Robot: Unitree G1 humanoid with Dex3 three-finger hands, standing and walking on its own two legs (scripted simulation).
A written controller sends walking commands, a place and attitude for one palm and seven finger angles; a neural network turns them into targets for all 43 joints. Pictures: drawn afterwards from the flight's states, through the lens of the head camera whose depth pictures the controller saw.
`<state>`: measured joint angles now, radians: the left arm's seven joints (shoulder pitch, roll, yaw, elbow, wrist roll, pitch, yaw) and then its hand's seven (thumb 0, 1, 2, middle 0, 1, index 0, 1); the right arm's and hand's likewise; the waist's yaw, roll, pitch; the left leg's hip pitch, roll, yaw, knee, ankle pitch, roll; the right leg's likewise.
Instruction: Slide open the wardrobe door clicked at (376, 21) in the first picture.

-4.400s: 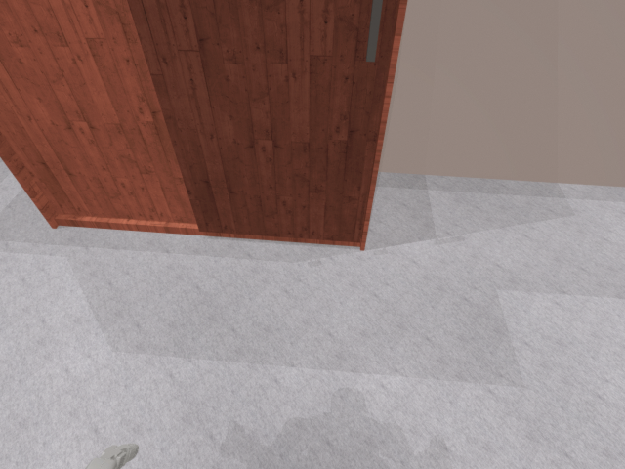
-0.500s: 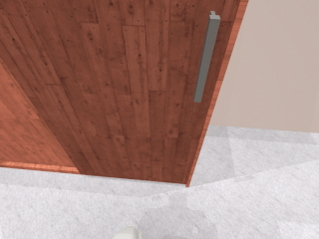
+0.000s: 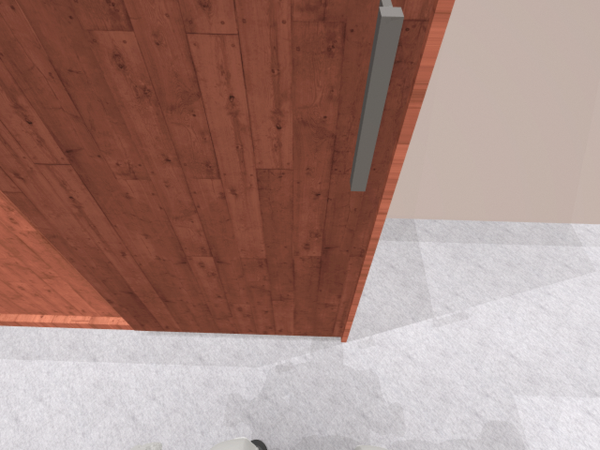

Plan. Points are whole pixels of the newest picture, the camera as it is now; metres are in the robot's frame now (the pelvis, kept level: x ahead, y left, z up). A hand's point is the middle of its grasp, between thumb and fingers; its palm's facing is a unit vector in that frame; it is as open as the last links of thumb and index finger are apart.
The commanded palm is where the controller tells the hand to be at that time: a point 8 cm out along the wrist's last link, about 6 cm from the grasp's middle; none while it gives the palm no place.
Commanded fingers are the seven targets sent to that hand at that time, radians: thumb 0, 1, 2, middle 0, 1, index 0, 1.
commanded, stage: come to a stop and stand still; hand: right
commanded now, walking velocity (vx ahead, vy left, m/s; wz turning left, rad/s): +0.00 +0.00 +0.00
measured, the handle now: (369, 108) +0.50 -0.06 +0.19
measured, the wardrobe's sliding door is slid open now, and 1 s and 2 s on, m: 0.00 0.00 0.00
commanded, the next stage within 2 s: look again from close up in 1.58 s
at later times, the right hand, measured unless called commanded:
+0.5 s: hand out of the picture -0.05 -0.26 -0.17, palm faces +0.04 +0.98 -0.20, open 7.4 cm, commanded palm none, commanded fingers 0.00 -0.90 -0.90 0.20 0.30 0.20 0.30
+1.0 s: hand out of the picture -0.12 -0.32 -0.19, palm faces +0.07 +0.98 -0.17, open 7.4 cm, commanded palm none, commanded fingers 0.00 -0.90 -0.90 0.20 0.30 0.20 0.30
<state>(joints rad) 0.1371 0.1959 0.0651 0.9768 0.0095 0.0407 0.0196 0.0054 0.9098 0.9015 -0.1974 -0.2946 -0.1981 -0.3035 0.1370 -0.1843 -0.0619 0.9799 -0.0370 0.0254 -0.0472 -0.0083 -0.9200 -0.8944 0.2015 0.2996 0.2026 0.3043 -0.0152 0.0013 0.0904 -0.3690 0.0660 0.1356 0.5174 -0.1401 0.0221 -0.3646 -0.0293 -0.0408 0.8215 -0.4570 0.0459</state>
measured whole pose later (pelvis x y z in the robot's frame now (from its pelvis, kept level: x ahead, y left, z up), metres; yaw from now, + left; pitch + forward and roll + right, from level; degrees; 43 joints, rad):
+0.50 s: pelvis -0.06 -0.09 +0.00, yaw -1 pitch -2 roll +1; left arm 0.31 0.19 0.02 0.93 0.02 0.02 0.01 0.00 0.93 0.90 -0.20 -0.30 -0.20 -0.30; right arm 0.36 -0.16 -0.02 0.96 -0.02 0.03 -0.03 0.00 -0.91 -0.89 0.20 0.30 0.20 0.30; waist 0.02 -0.02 0.03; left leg -0.29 0.00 0.04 0.56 -0.25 0.01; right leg -0.31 0.06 -0.13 0.54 -0.22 -0.10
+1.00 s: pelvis -0.09 -0.15 +0.00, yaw -1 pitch -3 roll +4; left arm 0.31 0.15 0.02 1.04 0.01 0.02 0.02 0.01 0.93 0.90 -0.20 -0.30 -0.20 -0.30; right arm 0.38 -0.16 -0.04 1.06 -0.02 0.04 -0.05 0.00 -0.91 -0.90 0.20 0.30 0.20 0.30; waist 0.02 0.00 0.03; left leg -0.19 0.01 0.07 0.53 -0.30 -0.01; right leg -0.32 0.08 -0.15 0.54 -0.20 -0.09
